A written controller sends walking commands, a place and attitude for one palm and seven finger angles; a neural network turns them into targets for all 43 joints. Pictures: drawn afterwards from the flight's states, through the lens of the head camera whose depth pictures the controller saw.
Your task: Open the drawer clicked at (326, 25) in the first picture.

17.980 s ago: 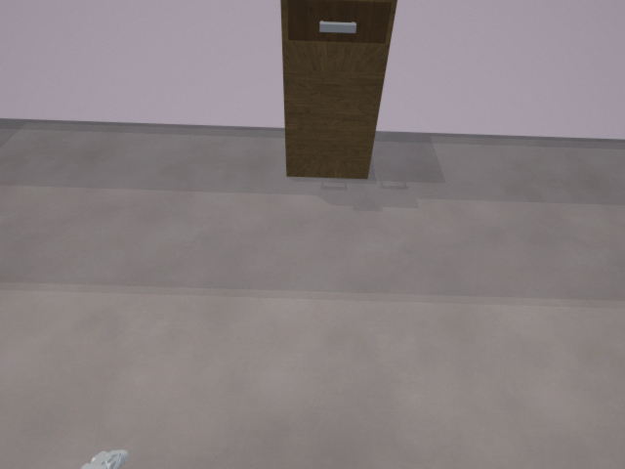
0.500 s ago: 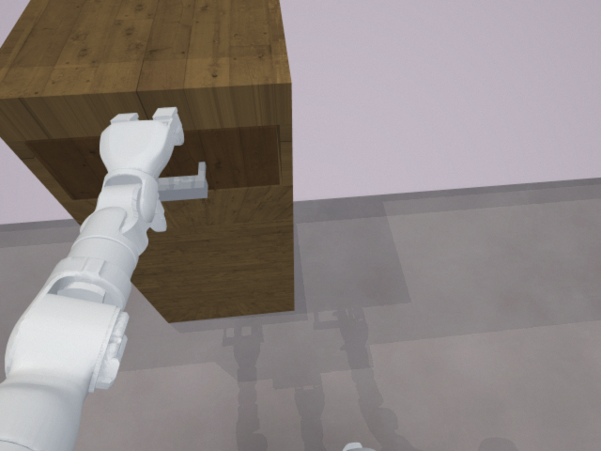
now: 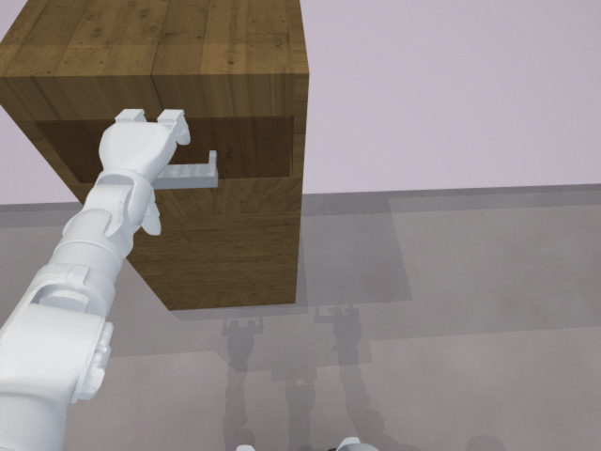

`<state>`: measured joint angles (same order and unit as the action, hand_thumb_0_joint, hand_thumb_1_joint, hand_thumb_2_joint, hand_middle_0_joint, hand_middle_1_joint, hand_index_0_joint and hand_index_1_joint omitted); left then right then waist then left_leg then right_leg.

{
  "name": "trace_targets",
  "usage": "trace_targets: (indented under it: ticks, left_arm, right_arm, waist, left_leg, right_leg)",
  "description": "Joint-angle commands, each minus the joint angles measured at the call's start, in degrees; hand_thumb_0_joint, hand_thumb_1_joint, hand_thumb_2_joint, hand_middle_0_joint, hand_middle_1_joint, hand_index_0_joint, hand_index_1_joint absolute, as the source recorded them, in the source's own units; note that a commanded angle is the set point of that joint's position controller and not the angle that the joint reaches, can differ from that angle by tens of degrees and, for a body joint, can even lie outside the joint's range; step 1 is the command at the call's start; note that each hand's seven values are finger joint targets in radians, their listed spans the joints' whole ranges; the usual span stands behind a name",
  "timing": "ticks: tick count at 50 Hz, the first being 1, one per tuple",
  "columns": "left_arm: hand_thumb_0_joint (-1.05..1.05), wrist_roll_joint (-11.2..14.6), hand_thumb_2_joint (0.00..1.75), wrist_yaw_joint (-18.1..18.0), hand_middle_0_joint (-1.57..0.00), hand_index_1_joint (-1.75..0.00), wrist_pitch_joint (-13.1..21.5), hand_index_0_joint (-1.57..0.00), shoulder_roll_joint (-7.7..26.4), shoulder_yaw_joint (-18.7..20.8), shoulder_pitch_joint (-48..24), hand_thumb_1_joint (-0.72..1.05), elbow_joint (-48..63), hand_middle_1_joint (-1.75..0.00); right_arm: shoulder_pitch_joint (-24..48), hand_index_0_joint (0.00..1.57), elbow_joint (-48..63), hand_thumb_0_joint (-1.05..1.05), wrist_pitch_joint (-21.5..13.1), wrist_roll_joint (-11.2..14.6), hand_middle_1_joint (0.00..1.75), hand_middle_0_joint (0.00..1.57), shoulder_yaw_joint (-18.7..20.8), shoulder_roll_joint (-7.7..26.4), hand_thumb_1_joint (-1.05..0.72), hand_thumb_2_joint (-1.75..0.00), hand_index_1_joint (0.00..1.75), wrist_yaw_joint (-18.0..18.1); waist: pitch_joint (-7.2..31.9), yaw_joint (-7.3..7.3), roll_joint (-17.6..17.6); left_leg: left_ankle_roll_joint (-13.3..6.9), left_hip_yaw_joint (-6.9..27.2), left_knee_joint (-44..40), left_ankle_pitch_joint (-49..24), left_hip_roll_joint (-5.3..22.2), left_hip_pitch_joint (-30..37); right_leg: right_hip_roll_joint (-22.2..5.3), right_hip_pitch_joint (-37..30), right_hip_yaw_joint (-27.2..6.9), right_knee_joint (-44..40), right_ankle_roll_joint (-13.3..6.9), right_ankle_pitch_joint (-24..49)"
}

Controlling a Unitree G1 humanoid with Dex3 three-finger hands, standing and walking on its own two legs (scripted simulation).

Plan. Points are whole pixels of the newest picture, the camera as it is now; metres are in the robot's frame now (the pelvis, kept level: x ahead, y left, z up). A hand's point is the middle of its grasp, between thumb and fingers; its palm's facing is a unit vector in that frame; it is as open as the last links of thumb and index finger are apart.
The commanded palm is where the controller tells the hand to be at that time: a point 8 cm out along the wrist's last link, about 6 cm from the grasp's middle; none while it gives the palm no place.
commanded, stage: lower the fingers behind the handle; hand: left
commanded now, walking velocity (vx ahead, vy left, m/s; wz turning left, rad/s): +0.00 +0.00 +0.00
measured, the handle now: (175, 166) +0.54 +0.19 +0.01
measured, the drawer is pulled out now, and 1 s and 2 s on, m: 0.00 0.00 0.00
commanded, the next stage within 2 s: close the thumb around the handle in 1.48 s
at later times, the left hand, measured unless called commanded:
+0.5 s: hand (160, 191) +0.48 +0.20 +0.02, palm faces -0.15 +0.00 -0.99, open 13.8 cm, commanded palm +0.48 +0.20 +0.07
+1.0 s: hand (167, 186) +0.49 +0.19 +0.01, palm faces -0.06 +0.01 -1.00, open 13.8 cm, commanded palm +0.48 +0.20 +0.04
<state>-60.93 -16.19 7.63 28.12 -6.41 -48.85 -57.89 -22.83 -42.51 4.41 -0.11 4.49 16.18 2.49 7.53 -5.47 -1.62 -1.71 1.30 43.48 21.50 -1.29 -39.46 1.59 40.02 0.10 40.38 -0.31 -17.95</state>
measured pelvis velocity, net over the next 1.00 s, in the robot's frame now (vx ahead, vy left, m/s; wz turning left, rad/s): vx -0.01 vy -0.01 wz -0.03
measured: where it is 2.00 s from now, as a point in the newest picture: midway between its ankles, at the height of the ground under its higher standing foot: outside the picture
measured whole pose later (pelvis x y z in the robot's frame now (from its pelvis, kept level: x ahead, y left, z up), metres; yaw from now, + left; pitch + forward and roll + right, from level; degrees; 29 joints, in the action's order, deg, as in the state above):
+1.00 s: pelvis -0.01 -0.01 -0.01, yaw -2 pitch +20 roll -1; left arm -62.9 -20.7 -1.8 26.8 -3.3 -52.5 -68.9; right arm -18.3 -39.6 5.5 0.1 0.6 13.7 1.7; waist 8.9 -8.2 -2.6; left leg -1.5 -0.1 48.5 23.1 -0.4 -45.7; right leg 2.6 47.2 -1.1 46.0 -0.5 -19.2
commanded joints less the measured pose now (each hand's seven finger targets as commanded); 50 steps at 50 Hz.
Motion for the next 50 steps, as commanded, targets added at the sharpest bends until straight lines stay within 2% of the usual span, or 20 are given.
trace_targets:
  ticks: [1,3,6,8,10,13,18,20,22,24,26,27,30,34,36,37,40,42,47,50]
  left_arm:
    - [0.00,-1.19,0.30,-6.74,-0.30,-1.20,-3.57,-0.30,13.34,7.45,-30.29,-0.50,8.34,-1.20]
    - [0.00,-1.78,0.30,-7.83,-0.30,-1.20,-6.44,-0.30,12.21,7.17,-27.52,-0.50,6.16,-1.20]
    - [0.00,-2.35,0.30,-7.63,-0.30,-1.20,-10.77,-0.30,14.31,8.35,-25.69,-0.50,1.89,-1.20]
    - [0.00,-2.50,0.30,-6.75,-0.30,-1.20,-12.74,-0.30,10.54,4.63,-26.00,-0.50,-0.09,-1.20]
    - [0.00,-2.58,0.30,-5.71,-0.30,-1.20,-13.94,-0.30,13.30,6.46,-23.68,-0.50,-1.85,-1.20]
    - [0.00,-1.47,0.30,-3.15,-0.30,-1.20,-13.98,-0.30,12.86,5.51,-21.80,-0.50,-3.87,-1.20]
    - [0.00,-1.67,0.30,-0.41,-0.30,-1.20,-11.48,-0.30,13.22,4.28,-21.35,-0.50,-5.43,-1.20]
    - [0.00,-1.53,0.30,0.35,-0.30,-1.20,-8.69,-0.30,13.93,4.83,-22.56,-0.50,-2.17,-1.20]
    - [0.00,-1.15,0.30,0.54,-0.30,-1.20,-4.46,-0.30,14.35,5.51,-24.69,-0.50,3.18,-1.20]
    - [0.00,-1.63,0.30,-0.37,-0.30,-1.20,-0.47,-0.30,17.01,7.75,-27.11,-0.50,7.30,-1.20]
    - [0.00,-2.21,0.30,-2.41,-0.30,-1.20,2.76,-0.30,16.53,8.29,-29.73,-0.50,11.85,-1.20]
    - [0.00,-2.68,0.30,-4.10,-0.30,-1.20,3.39,-0.30,17.86,10.14,-27.94,-0.50,11.66,-1.20]
    - [0.00,-3.14,0.30,-8.67,-0.30,-1.20,2.18,-0.30,15.83,10.63,-25.72,-0.50,10.31,-1.20]
    - [0.00,-3.12,0.30,-12.11,-0.30,-1.20,-4.48,-0.30,12.02,8.08,-25.02,-0.50,4.00,-1.20]
    - [0.00,-3.09,0.30,-12.37,-0.30,-1.20,-7.56,-0.30,15.25,9.95,-27.13,-0.50,3.57,-1.20]
    - [0.00,-3.28,0.30,-12.22,-0.30,-1.20,-9.11,-0.30,15.98,9.85,-27.10,-0.50,3.08,-1.20]
    - [0.00,-2.77,0.30,-10.44,-0.30,-1.20,-12.83,-0.30,12.78,6.62,-26.43,-0.50,-0.54,-1.20]
    - [0.00,-2.33,0.30,-8.61,-0.30,-1.20,-13.98,-0.30,14.91,7.65,-23.85,-0.50,-4.27,-1.20]
    - [0.00,-2.05,0.30,-3.63,-0.30,-1.20,-12.01,-0.30,16.35,6.65,-20.87,-0.50,-7.58,-1.20]
    - [0.00,-2.60,0.30,-2.37,-0.30,-1.20,-8.79,-0.30,13.97,4.88,-20.51,-0.50,-6.76,-1.20]
  right_arm:
    - [-4.81,0.20,2.93,0.00,-1.17,-0.97,0.30,0.20,2.03,8.29,-0.90,-0.90,0.30,-1.10]
    - [-4.48,0.20,3.58,0.00,-0.72,-1.05,0.30,0.20,1.74,7.87,-0.90,-0.90,0.30,-1.90]
    - [-3.86,0.20,3.94,0.00,0.16,-0.97,0.30,0.20,1.35,8.32,-0.90,-0.90,0.30,-1.97]
    - [-3.63,0.20,4.48,0.00,0.61,-0.32,0.30,0.20,1.27,7.99,-0.90,-0.90,0.30,-1.90]
    - [-3.04,0.20,4.88,0.00,1.00,-0.07,0.30,0.20,0.95,8.19,-0.90,-0.90,0.30,-1.57]
    - [-2.24,0.20,5.95,0.00,1.37,0.40,0.30,0.20,0.36,8.08,-0.90,-0.90,0.30,-0.57]
    - [-2.12,0.20,7.12,0.00,0.76,0.81,0.30,0.20,-0.49,8.07,-0.90,-0.90,0.30,0.77]
    - [-2.42,0.20,8.08,0.00,-0.06,0.69,0.30,0.20,-0.30,7.92,-0.90,-0.90,0.30,1.21]
    - [-3.17,0.20,8.63,0.00,-0.93,0.26,0.30,0.20,0.20,7.36,-0.90,-0.90,0.30,1.51]
    - [-3.85,0.20,7.94,0.00,-1.76,-0.19,0.30,0.20,0.63,7.11,-0.90,-0.90,0.30,1.66]
    - [-4.53,0.20,6.96,0.00,-2.43,-1.03,0.30,0.20,1.42,6.72,-0.90,-0.90,0.30,1.44]
    - [-5.08,0.20,6.21,0.00,-2.60,-1.36,0.30,0.20,1.75,6.93,-0.90,-0.90,0.30,1.16]
    - [-5.27,0.20,4.28,0.00,-2.71,-2.15,0.30,0.20,2.25,6.97,-0.90,-0.90,0.30,-0.06]
    - [-5.81,0.20,2.70,0.00,-1.99,-2.17,0.30,0.20,2.43,7.79,-0.90,-0.90,0.30,-1.74]
    - [-5.93,0.20,2.28,0.00,-1.25,-2.04,0.30,0.20,2.31,8.48,-0.90,-0.90,0.30,-1.89]
    - [-6.30,0.20,2.44,0.00,-0.70,-1.80,0.30,0.20,2.13,8.53,-0.90,-0.90,0.30,-1.99]
    - [-5.49,0.20,2.69,0.00,0.21,-1.10,0.30,0.20,1.67,8.18,-0.90,-0.90,0.30,-1.91]
    - [-4.93,0.20,3.02,0.00,0.72,-0.74,0.30,0.20,1.00,8.52,-0.90,-0.90,0.30,-1.47]
    - [-3.86,0.20,4.95,0.00,0.57,-0.02,0.30,0.20,-0.44,8.62,-0.90,-0.90,0.30,0.10]
    - [-3.97,0.20,6.19,0.00,-0.38,-0.05,0.30,0.20,-0.43,8.35,-0.90,-0.90,0.30,0.60]
  waist:
    - [21.58,-1.58,-7.36]
    - [23.48,-0.52,-7.93]
    - [23.22,-0.65,-1.87]
    - [20.48,-1.91,0.54]
    - [20.22,-0.97,2.32]
    - [17.34,-1.60,5.37]
    - [12.28,-2.58,6.13]
    - [14.72,-2.67,5.23]
    - [20.58,-2.58,2.46]
    - [24.18,-2.31,-1.01]
    - [28.27,-2.50,-3.69]
    - [30.25,-1.79,-5.00]
    - [31.47,-1.53,-7.21]
    - [27.37,-2.76,-5.27]
    - [28.70,-2.91,-3.46]
    - [30.34,-2.70,-3.79]
    - [25.87,-3.38,-1.97]
    - [23.23,-3.11,0.87]
    - [16.81,-3.23,3.53]
    - [15.12,-3.81,3.34]
  left_leg:
    - [0.94,0.76,-3.35,-24.23,0.72,17.21]
    - [1.17,-0.02,-2.89,-27.04,0.70,16.94]
    - [0.42,-1.19,-3.23,-25.72,0.48,12.61]
    - [0.03,-1.82,-4.01,-23.15,0.49,11.26]
    - [-0.28,-2.26,-4.68,-20.65,0.26,9.66]
    - [-0.84,-3.01,-5.37,-17.12,0.07,7.67]
    - [-1.22,-3.10,-5.37,-9.74,-0.24,4.44]
    - [-1.38,-2.93,-4.32,-9.55,-0.21,4.40]
    - [-1.58,-2.90,-2.53,-11.03,-0.40,5.96]
    - [-1.50,-2.33,-0.45,-12.49,-0.39,6.30]
    - [-1.30,-1.50,1.80,-16.07,-0.25,7.95]
    - [-1.04,-1.13,2.69,-18.30,-0.17,8.82]
    - [-0.29,-0.88,5.05,-23.26,0.11,9.19]
    - [0.06,-0.95,5.02,-23.96,0.27,7.62]
    - [-0.26,-1.35,4.56,-24.29,0.09,7.10]
    - [-0.29,-1.41,4.00,-24.56,-0.05,7.58]
    - [-0.59,-1.97,2.11,-20.83,-0.16,6.27]
    - [-0.97,-2.18,1.15,-18.11,-0.30,3.65]
    - [-1.44,-2.57,0.04,-9.71,-0.50,-1.47]
    - [-1.46,-2.24,1.10,-7.38,-0.27,-2.12]
  right_leg:
    - [1.88,-3.97,1.98,-2.38,-2.77,11.41]
    - [1.99,-5.74,2.15,-1.44,-2.71,13.91]
    - [1.82,-10.61,1.50,-1.75,-2.28,17.15]
    - [1.65,-10.70,1.37,-2.68,-1.83,17.04]
    - [1.38,-12.83,0.73,-3.09,-1.65,16.48]
    - [0.91,-14.09,0.07,-4.29,-1.11,16.13]
    - [0.52,-10.85,-0.58,-5.10,-0.78,9.61]
    - [0.37,-10.88,-1.04,-4.25,-0.72,9.61]
    - [0.33,-11.96,-1.78,-2.98,-0.73,11.37]
    - [0.47,-10.45,-2.00,-0.94,-0.98,12.16]
    - [0.74,-8.35,-1.69,1.20,-1.36,13.96]
    - [0.96,-7.18,-1.30,2.31,-1.51,14.63]
    - [1.39,-3.42,-0.23,4.61,-1.77,16.58]
    - [1.86,-1.62,0.98,4.15,-1.73,16.41]
    - [1.84,-4.68,0.66,3.57,-1.61,18.62]
    - [1.76,-6.35,0.54,3.48,-1.43,19.51]
    - [1.74,-7.33,0.59,1.46,-1.25,17.56]
    - [1.49,-9.05,0.01,0.81,-1.02,16.91]
    - [0.82,-8.28,-0.96,-0.39,-0.69,10.64]
    - [0.88,-3.91,-0.56,0.43,-0.88,7.11]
